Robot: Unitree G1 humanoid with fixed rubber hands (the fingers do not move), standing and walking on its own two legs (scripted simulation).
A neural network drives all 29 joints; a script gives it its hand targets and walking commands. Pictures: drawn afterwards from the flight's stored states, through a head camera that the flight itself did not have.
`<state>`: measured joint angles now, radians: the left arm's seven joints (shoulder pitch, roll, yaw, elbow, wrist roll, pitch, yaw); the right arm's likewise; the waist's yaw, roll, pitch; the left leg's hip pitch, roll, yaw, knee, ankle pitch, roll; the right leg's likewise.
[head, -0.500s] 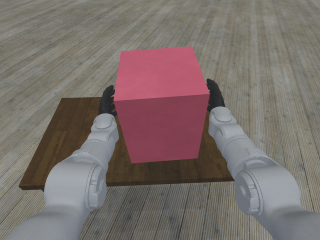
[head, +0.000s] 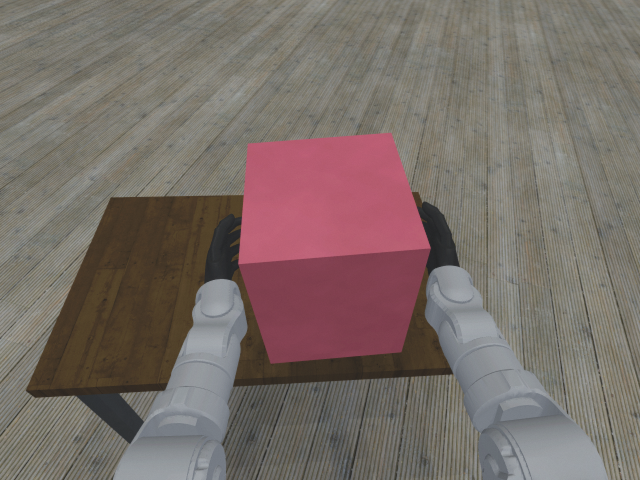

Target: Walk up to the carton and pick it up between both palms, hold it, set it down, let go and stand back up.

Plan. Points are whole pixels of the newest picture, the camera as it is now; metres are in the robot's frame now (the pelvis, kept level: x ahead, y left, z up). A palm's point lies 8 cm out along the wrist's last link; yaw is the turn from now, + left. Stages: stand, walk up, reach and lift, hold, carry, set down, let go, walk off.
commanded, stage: reach and lift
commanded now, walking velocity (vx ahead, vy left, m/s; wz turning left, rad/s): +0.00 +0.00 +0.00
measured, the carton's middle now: (328, 253) +0.43 -0.01 +0.05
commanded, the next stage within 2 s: hold in 1.92 s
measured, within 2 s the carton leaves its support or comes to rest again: neither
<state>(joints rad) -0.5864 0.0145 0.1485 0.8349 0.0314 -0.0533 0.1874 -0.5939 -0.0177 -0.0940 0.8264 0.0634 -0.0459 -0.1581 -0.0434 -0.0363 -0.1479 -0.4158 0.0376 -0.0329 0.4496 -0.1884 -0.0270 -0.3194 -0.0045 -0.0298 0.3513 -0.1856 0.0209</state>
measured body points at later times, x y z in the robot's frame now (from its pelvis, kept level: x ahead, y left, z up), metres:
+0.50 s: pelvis +0.00 -0.02 +0.00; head -0.04 +0.01 +0.45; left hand +0.38 +0.15 +0.14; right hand +0.37 -0.14 +0.14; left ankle +0.01 +0.13 -0.74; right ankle -0.02 -0.14 -0.74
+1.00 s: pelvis -0.03 +0.00 +0.01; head -0.06 +0.03 +0.45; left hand +0.37 +0.15 +0.16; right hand +0.36 -0.14 +0.16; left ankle +0.01 +0.13 -0.74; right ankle -0.02 -0.14 -0.74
